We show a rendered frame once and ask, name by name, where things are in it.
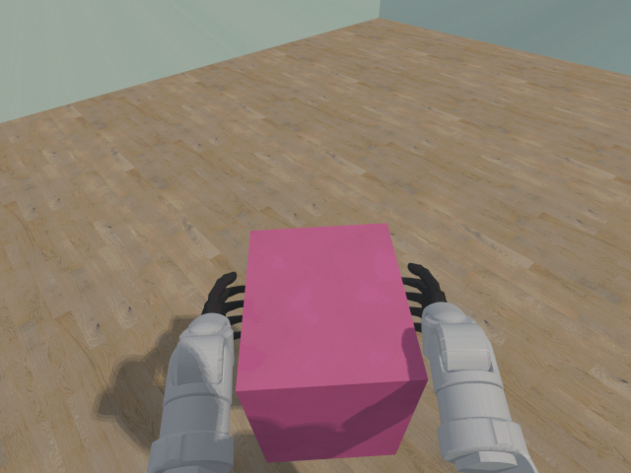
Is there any carton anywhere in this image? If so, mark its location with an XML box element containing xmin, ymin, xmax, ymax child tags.
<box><xmin>236</xmin><ymin>223</ymin><xmax>428</xmax><ymax>463</ymax></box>

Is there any robot left forearm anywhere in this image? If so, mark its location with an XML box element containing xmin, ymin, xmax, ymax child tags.
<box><xmin>147</xmin><ymin>313</ymin><xmax>235</xmax><ymax>473</ymax></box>

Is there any right robot hand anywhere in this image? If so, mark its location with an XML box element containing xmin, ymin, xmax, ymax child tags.
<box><xmin>401</xmin><ymin>263</ymin><xmax>447</xmax><ymax>333</ymax></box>

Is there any robot right forearm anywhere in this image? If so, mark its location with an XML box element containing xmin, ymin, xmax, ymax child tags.
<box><xmin>421</xmin><ymin>302</ymin><xmax>538</xmax><ymax>473</ymax></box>

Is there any left robot hand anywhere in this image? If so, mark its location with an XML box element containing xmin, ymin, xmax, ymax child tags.
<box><xmin>201</xmin><ymin>272</ymin><xmax>245</xmax><ymax>340</ymax></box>

